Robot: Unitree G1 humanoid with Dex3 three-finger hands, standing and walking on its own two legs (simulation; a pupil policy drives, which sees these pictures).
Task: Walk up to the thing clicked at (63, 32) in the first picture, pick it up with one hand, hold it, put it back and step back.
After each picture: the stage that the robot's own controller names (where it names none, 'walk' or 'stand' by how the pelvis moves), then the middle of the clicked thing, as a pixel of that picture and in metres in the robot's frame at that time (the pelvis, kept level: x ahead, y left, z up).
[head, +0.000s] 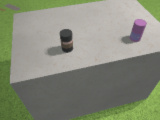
stand; (66, 41) +0.67 +0.11 -0.07
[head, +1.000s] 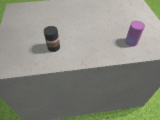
rise first; (52, 39) +0.61 +0.18 -0.04
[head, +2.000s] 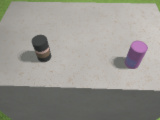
stand; (42, 49) +0.53 +0.21 -0.04
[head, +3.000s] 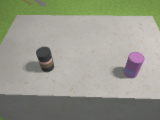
stand; (45, 59) +0.53 +0.20 -0.07
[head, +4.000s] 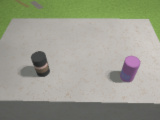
stand; (40, 64) +0.51 +0.22 -0.07
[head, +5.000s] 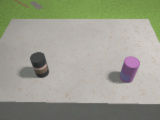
stand; (40, 65) +0.50 +0.22 -0.07
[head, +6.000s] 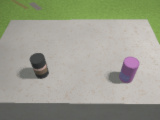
stand; (39, 66) +0.50 +0.23 -0.07
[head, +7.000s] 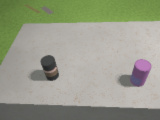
rise first; (50, 68) +0.49 +0.21 -0.07
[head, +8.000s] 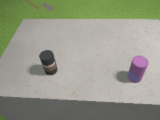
go down; (48, 63) +0.52 +0.21 -0.07
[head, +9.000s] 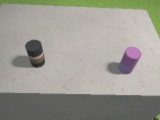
go down; (35, 54) +0.52 +0.20 -0.05
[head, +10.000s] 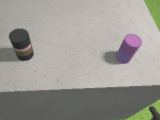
go down; (22, 45) +0.51 +0.20 -0.01
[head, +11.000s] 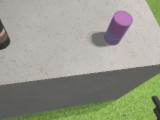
close in; out of the picture +0.52 +0.22 +0.03
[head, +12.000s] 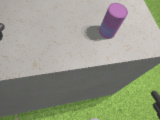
close; out of the picture +0.54 +0.22 +0.04
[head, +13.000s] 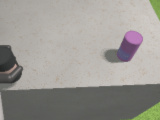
lift; (6, 66) +0.39 +0.24 +0.04
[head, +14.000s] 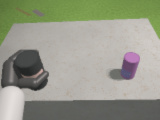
lift; (33, 71) +0.33 +0.17 +0.14
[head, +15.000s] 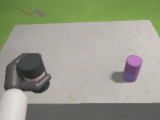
hold; (35, 74) +0.33 +0.17 +0.12
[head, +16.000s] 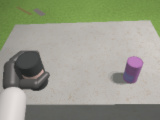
hold; (33, 72) +0.33 +0.17 +0.13
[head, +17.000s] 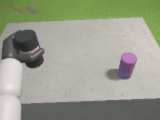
crouch; (30, 49) +0.42 +0.18 +0.14
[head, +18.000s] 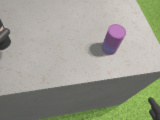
lower; out of the picture +0.52 +0.22 +0.06
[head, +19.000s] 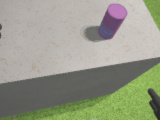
lower; out of the picture +0.54 +0.22 +0.04
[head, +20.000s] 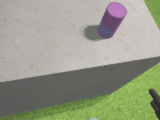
lower; out of the picture +0.53 +0.22 +0.04
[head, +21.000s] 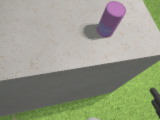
lower; out of the picture +0.54 +0.22 +0.04
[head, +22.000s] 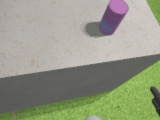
rest; out of the picture +0.54 +0.22 +0.04
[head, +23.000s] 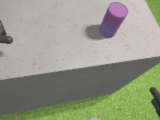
withdraw; out of the picture +0.54 +0.20 +0.04
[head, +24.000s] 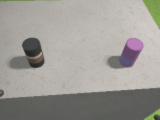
sink last; (34, 53) +0.50 +0.19 -0.01
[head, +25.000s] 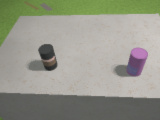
stand; (48, 57) +0.53 +0.21 -0.02
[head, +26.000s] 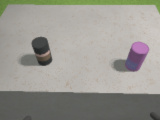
stand; (42, 51) +0.51 +0.20 -0.01
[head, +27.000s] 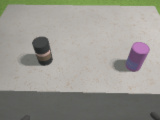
stand; (43, 51) +0.52 +0.19 +0.00
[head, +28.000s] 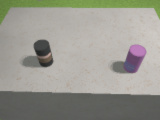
stand; (44, 53) +0.52 +0.20 -0.03
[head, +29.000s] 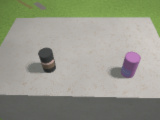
walk; (47, 60) +0.54 +0.20 -0.07
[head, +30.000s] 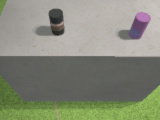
walk; (57, 22) +0.66 +0.14 -0.04
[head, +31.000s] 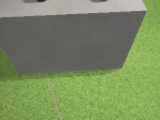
walk; out of the picture +0.96 +0.29 -0.04
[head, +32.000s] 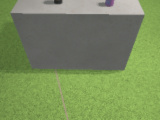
stand; out of the picture +1.16 +0.21 -0.06
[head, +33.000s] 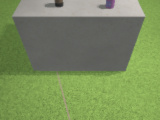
stand; out of the picture +1.16 +0.20 -0.07
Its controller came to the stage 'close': yes
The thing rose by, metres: 0.22
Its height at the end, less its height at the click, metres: +0.00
